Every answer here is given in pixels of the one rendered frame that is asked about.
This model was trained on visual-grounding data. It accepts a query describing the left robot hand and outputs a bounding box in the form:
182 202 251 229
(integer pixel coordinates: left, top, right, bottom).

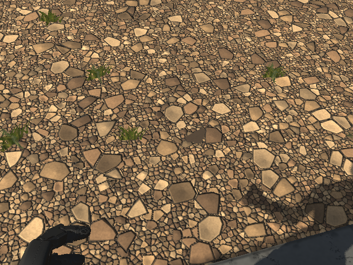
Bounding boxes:
19 224 98 265

